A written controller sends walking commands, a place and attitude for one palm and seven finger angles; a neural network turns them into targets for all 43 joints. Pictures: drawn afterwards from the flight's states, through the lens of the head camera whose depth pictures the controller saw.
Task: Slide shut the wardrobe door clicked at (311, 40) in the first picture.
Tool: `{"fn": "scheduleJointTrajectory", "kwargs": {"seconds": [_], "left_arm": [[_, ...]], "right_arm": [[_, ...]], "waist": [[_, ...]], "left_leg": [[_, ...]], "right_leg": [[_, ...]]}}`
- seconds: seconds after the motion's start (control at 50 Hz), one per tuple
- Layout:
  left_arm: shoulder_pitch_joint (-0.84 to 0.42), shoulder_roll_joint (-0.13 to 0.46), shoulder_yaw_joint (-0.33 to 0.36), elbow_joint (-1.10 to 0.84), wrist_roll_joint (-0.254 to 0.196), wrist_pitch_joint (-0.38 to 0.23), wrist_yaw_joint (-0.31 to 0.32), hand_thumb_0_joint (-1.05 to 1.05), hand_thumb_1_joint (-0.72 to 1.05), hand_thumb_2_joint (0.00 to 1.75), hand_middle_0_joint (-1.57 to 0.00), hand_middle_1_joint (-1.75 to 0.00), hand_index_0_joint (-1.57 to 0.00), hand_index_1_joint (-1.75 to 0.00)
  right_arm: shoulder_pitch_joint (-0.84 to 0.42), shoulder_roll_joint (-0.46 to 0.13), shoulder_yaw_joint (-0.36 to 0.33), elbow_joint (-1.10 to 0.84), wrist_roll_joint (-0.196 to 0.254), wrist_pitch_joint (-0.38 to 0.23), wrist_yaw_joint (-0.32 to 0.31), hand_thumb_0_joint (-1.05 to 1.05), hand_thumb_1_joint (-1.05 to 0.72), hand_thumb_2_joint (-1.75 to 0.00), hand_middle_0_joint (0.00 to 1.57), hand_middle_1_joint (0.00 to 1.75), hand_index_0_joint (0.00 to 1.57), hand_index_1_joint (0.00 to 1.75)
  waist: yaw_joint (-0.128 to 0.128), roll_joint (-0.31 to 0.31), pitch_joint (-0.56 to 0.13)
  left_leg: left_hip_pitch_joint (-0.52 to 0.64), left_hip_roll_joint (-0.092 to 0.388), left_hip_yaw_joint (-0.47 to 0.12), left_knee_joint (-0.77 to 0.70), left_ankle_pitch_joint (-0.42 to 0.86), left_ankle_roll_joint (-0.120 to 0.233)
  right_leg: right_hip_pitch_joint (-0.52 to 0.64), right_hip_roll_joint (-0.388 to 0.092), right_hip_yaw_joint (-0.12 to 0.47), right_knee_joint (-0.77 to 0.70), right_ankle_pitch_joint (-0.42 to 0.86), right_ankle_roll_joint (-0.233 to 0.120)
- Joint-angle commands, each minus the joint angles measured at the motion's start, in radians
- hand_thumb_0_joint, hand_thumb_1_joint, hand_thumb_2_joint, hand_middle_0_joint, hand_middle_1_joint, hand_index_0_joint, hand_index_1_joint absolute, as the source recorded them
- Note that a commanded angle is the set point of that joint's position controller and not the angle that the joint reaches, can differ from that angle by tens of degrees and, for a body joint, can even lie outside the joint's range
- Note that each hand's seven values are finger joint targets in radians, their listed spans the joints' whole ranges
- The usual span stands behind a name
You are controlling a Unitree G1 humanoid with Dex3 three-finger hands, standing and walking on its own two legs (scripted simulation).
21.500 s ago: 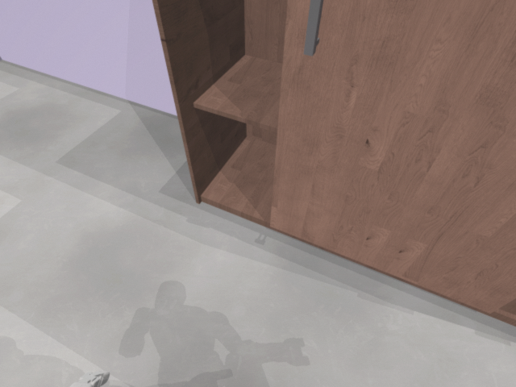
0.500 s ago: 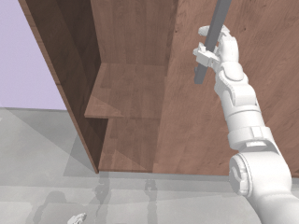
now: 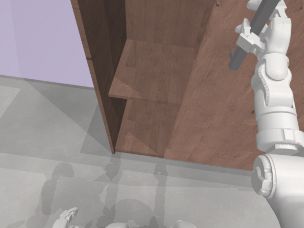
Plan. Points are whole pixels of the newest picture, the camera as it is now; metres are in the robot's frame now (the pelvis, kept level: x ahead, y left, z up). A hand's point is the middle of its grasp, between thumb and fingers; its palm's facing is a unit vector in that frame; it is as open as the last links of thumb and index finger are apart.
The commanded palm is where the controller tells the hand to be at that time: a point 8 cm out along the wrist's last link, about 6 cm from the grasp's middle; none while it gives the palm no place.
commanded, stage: step sideways, sliding the door along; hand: right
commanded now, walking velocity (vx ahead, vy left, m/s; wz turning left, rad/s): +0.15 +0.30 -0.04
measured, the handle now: (256, 16) +0.53 -0.16 +0.27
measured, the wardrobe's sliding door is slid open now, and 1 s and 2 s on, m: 0.33 0.16 0.00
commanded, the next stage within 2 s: stop walking and hold the door there in 1.56 s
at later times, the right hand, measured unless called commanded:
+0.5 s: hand (229, 32) +0.50 -0.11 +0.24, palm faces +0.37 +0.92 -0.09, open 6.0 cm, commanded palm +0.47 -0.08 +0.25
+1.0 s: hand (163, 24) +0.50 +0.04 +0.24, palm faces +0.38 +0.92 -0.07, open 6.5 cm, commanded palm +0.47 +0.06 +0.25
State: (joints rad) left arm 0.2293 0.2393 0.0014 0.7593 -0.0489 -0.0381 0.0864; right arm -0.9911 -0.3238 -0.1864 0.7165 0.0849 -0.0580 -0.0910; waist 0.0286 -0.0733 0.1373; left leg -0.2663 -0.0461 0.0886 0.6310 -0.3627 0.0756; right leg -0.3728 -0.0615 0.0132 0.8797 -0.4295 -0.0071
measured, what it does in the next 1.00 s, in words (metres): steps to the left: right foot, then left foot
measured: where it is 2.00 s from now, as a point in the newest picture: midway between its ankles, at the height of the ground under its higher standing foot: (56, 222)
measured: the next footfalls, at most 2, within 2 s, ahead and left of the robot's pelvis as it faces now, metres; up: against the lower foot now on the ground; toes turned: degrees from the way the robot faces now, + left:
right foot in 0.16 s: +0.08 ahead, -0.11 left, +0.00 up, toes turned -7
left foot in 0.50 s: +0.22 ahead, +0.32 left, +0.00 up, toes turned -5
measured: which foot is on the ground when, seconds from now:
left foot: down 0.00-0.16, up 0.18-0.48, down 0.50-0.98, up 1.00-1.00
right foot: up 0.00-0.14, down 0.16-0.50, up 0.52-0.58, down 0.60-0.82, up 0.84-0.96, down 0.98-1.00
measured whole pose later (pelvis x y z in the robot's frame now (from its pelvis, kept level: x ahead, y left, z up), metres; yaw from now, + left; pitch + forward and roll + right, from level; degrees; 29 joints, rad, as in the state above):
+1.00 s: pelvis +0.13 +0.26 +0.01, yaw -9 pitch +1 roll +1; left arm 0.04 0.23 0.04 0.61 -0.05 -0.11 0.00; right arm -0.60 -0.22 -0.15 -0.05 0.07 -0.04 -0.15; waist -0.08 -0.05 0.23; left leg -0.40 -0.05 0.09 0.66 -0.19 0.04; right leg -0.26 -0.12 -0.07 0.58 -0.18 0.02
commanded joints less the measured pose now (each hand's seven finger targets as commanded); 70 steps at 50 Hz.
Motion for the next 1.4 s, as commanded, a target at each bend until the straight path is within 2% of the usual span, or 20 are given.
{"fn": "scheduleJointTrajectory", "kwargs": {"seconds": [0.0, 0.1, 0.12, 0.14, 0.16, 0.2, 0.3, 0.42, 0.5, 0.56, 0.6, 0.74, 0.8, 0.84, 0.92, 0.96, 0.98, 1.18, 1.26, 1.38], "left_arm": [[-0.094, 0.089, 0.029, -0.13, 0.011, -0.063, 0.012, 0.0, 0.9, 0.9, -0.2, -0.3, -0.2, -0.3], [-0.069, 0.09, 0.035, -0.151, 0.019, -0.035, 0.009, 0.0, 0.9, 0.9, -0.2, -0.3, -0.2, -0.3], [-0.046, 0.124, 0.053, -0.147, 0.012, -0.036, -0.001, 0.0, 0.9, 0.9, -0.2, -0.3, -0.2, -0.3], [-0.065, 0.16, 0.068, -0.167, 0.005, -0.039, -0.024, 0.0, 0.9, 0.9, -0.2, -0.3, -0.2, -0.3], [-0.127, 0.103, 0.046, -0.178, -0.015, -0.037, -0.058, 0.0, 0.9, 0.9, -0.2, -0.3, -0.2, -0.3], [-0.139, 0.108, 0.059, -0.161, -0.008, -0.043, -0.049, 0.0, 0.9, 0.9, -0.2, -0.3, -0.2, -0.3], [-0.119, 0.132, 0.073, -0.176, -0.02, -0.066, -0.053, 0.0, 0.9, 0.9, -0.2, -0.3, -0.2, -0.3], [-0.148, 0.126, 0.064, -0.218, -0.023, -0.099, -0.064, 0.0, 0.9, 0.9, -0.2, -0.3, -0.2, -0.3], [-0.181, 0.061, 0.047, -0.191, -0.029, -0.099, -0.045, 0.0, 0.9, 0.9, -0.2, -0.3, -0.2, -0.3], [-0.181, 0.066, 0.045, -0.181, -0.018, -0.094, -0.028, 0.0, 0.9, 0.9, -0.2, -0.3, -0.2, -0.3], [-0.182, 0.111, 0.079, -0.231, 0.003, -0.094, -0.066, 0.0, 0.9, 0.9, -0.2, -0.3, -0.2, -0.3], [-0.18, 0.098, 0.081, -0.293, -0.015, -0.134, -0.111, 0.0, 0.9, 0.9, -0.2, -0.3, -0.2, -0.3], [-0.229, 0.041, 0.06, -0.313, -0.026, -0.131, -0.084, 0.0, 0.9, 0.9, -0.2, -0.3, -0.2, -0.3], [-0.204, 0.03, 0.054, -0.287, -0.015, -0.132, -0.073, 0.0, 0.9, 0.9, -0.2, -0.3, -0.2, -0.3], [-0.195, 0.038, 0.047, -0.265, 0.001, -0.118, -0.072, 0.0, 0.9, 0.9, -0.2, -0.3, -0.2, -0.3], [-0.186, 0.099, 0.098, -0.296, 0.008, -0.107, -0.105, 0.0, 0.9, 0.9, -0.2, -0.3, -0.2, -0.3], [-0.204, 0.12, 0.103, -0.327, 0.013, -0.094, -0.125, 0.0, 0.9, 0.9, -0.2, -0.3, -0.2, -0.3], [-0.235, 0.064, 0.062, -0.345, 0.003, -0.136, -0.136, 0.0, 0.9, 0.9, -0.2, -0.3, -0.2, -0.3], [-0.253, 0.015, 0.058, -0.319, 0.006, -0.121, -0.106, 0.0, 0.9, 0.9, -0.2, -0.3, -0.2, -0.3], [-0.237, 0.015, 0.045, -0.276, 0.015, -0.077, -0.093, 0.0, 0.9, 0.9, -0.2, -0.3, -0.2, -0.3]], "right_arm": [[-0.644, -0.185, -0.005, -0.329, -0.039, -0.127, 0.016, 0.0, -0.9, -0.9, 0.45, 1.4, 0.45, 1.4], [-0.619, -0.045, 0.098, -0.411, -0.029, -0.149, 0.011, 0.0, -0.9, -0.9, 0.45, 1.4, 0.45, 1.4], [-0.619, -0.039, 0.111, -0.434, -0.021, -0.154, 0.008, 0.0, -0.9, -0.9, 0.45, 1.4, 0.45, 1.4], [-0.651, 0.049, 0.179, -0.489, 0.011, -0.161, 0.021, 0.0, -0.9, -0.9, 0.45, 1.4, 0.45, 1.4], [-0.719, 0.099, 0.213, -0.49, 0.035, -0.163, 0.038, 0.0, -0.9, -0.9, 0.45, 1.4, 0.45, 1.4], [-0.744, -0.008, 0.162, -0.592, 0.012, -0.165, 0.039, 0.0, -0.9, -0.9, 0.45, 1.4, 0.45, 1.4], [-0.689, 0.128, 0.277, -0.569, -0.012, -0.125, 0.066, 0.0, -0.9, -0.9, 0.45, 1.4, 0.45, 1.4], [-0.595, 0.113, 0.275, -0.599, -0.002, -0.132, 0.066, 0.0, -0.9, -0.9, 0.45, 1.4, 0.45, 1.4], [-0.489, -0.033, 0.205, -0.696, -0.03, -0.113, 0.032, 0.0, -0.9, -0.9, 0.45, 1.4, 0.45, 1.4], [-0.413, 0.056, 0.262, -0.842, -0.01, -0.107, 0.03, 0.0, -0.9, -0.9, 0.45, 1.4, 0.45, 1.4], [-0.401, 0.143, 0.303, -0.932, 0.014, -0.123, 0.048, 0.0, -0.9, -0.9, 0.45, 1.4, 0.45, 1.4], [-0.248, 0.06, 0.238, -0.942, -0.021, -0.13, 0.059, 0.0, -0.9, -0.9, 0.45, 1.4, 0.45, 1.4], [-0.158, -0.017, 0.21, -1.014, -0.036, -0.121, 0.056, 0.0, -0.9, -0.9, 0.45, 1.4, 0.45, 1.4], [-0.08, 0.006, 0.214, -1.099, -0.039, -0.125, 0.054, 0.0, -0.9, -0.9, 0.45, 1.4, 0.45, 1.4], [-0.074, 0.064, 0.267, -1.194, -0.037, -0.179, 0.023, 0.0, -0.9, -0.9, 0.45, 1.4, 0.45, 1.4], [-0.087, 0.127, 0.323, -1.194, -0.018, -0.193, 0.057, 0.0, -0.9, -0.9, 0.45, 1.4, 0.45, 1.4], [-0.088, 0.147, 0.337, -1.15, -0.036, -0.184, 0.061, 0.0, -0.9, -0.9, 0.45, 1.4, 0.45, 1.4], [-0.025, 0.173, 0.374, -1.15, -0.071, -0.18, 0.074, 0.0, -0.9, -0.9, 0.45, 1.4, 0.45, 1.4], [0.115, 0.087, 0.325, -1.237, -0.062, -0.168, 0.058, 0.0, -0.9, -0.9, 0.45, 1.4, 0.45, 1.4], [0.049, 0.128, 0.34, -1.287, -0.062, -0.22, 0.026, 0.0, -0.9, -0.9, 0.45, 1.4, 0.45, 1.4]], "waist": [[-0.037, 0.222, -0.414], [0.002, 0.164, -0.486], [0.037, 0.053, -0.55], [0.047, -0.253, -0.597], [0.034, -0.158, -0.564], [0.032, -0.05, -0.449], [0.037, -0.167, -0.48], [0.014, -0.221, -0.483], [0.0, 0.341, -0.51], [0.037, 0.212, -0.538], [0.02, -0.247, -0.587], [0.001, -0.169, -0.491], [-0.024, 0.227, -0.469], [-0.049, 0.303, -0.504], [0.005, 0.193, -0.584], [0.002, -0.058, -0.633], [-0.033, -0.132, -0.568], [-0.011, -0.157, -0.449], [-0.062, 0.349, -0.54], [0.013, 0.213, -0.625]], "left_leg": [[0.508, 0.317, -0.325, -0.146, 0.883, 0.168], [0.245, 0.187, -0.094, 0.021, 0.811, 0.046], [-0.03, 0.148, -0.048, 0.216, 0.655, -0.027], [-0.379, 0.025, -0.086, 0.51, 0.038, -0.087], [-0.372, 0.043, -0.249, 0.684, -0.148, -0.044], [-0.532, 0.125, -0.245, 0.593, -0.157, -0.036], [-0.193, 0.107, -0.046, 0.238, 0.044, -0.07], [0.07, 0.032, 0.051, -0.044, 0.154, -0.078], [0.351, 0.284, -0.21, -0.111, 1.001, 0.045], [0.214, 0.228, -0.078, 0.12, 0.983, -0.006], [-0.286, 0.056, -0.05, 0.383, -0.122, -0.101], [0.048, 0.016, -0.024, -0.114, 0.234, -0.08], [0.292, 0.243, -0.25, -0.159, 1.2, -0.003], [0.396, 0.311, -0.336, -0.097, 1.397, 0.04], [0.323, 0.231, -0.209, 0.04, 1.245, 0.023], [-0.237, 0.053, -0.121, 0.228, 0.091, -0.097], [-0.34, 0.039, -0.153, 0.309, -0.165, -0.075], [0.06, 0.009, 0.004, -0.13, 0.414, -0.097], [0.323, 0.322, -0.378, -0.151, 1.359, 0.037], [0.27, 0.21, -0.185, -0.054, 1.136, 0.015]], "right_leg": [[-0.227, 0.035, -0.023, 0.193, -0.083, -0.01], [0.285, 0.022, -0.145, -0.362, 0.302, -0.017], [0.596, -0.097, 0.0, -0.455, 0.527, -0.076], [0.827, -0.411, 0.445, -0.42, 0.848, -0.237], [0.732, -0.494, 0.516, -0.444, 0.751, -0.281], [0.758, -0.467, 0.41, -0.376, 0.887, -0.276], [0.505, -0.294, 0.052, -0.399, 0.713, -0.158], [0.407, -0.232, -0.055, -0.239, 0.73, -0.052], [0.002, 0.024, -0.065, 0.077, -0.047, 0.047], [0.23, -0.062, -0.054, -0.31, 0.285, 0.008], [0.699, -0.434, 0.287, -0.372, 1.335, -0.158], [0.547, -0.275, -0.04, -0.232, 0.995, -0.029], [0.11, -0.014, -0.131, 0.026, 0.025, 0.072], [-0.04, 0.013, -0.009, 0.126, -0.231, 0.051], [0.249, -0.09, -0.047, -0.39, 0.318, 0.037], [0.763, -0.453, 0.211, -0.391, 1.343, -0.158], [0.83, -0.48, 0.153, -0.362, 1.413, -0.181], [0.509, -0.256, -0.179, -0.211, 0.927, -0.048], [0.028, 0.008, -0.02, 0.176, -0.247, 0.051], [0.286, -0.064, -0.059, -0.383, 0.252, 0.038]]}}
